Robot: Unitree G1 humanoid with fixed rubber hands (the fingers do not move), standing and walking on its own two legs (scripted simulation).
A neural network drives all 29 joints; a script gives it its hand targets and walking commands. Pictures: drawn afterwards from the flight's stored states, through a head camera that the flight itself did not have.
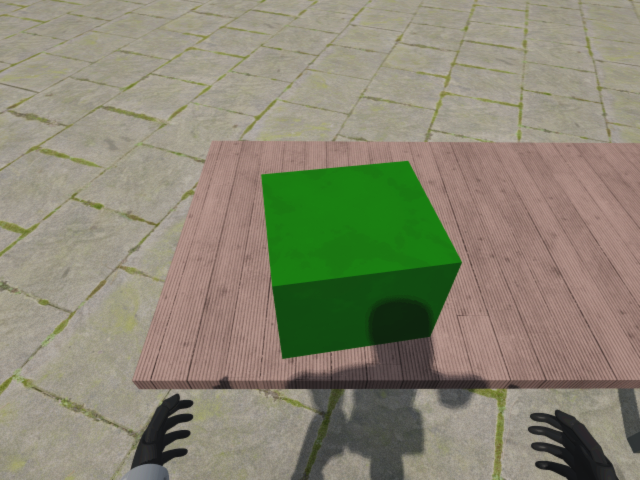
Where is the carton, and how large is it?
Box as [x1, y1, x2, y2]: [261, 161, 461, 358]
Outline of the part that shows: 408,161 261,174 271,280 282,358 418,338 430,335 461,261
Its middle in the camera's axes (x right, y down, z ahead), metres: +0.05 +0.03 +0.72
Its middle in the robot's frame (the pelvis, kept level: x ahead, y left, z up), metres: +0.52 -0.03 -0.07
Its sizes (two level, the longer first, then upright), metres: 0.279 0.254 0.220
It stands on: a table, 0.58 m high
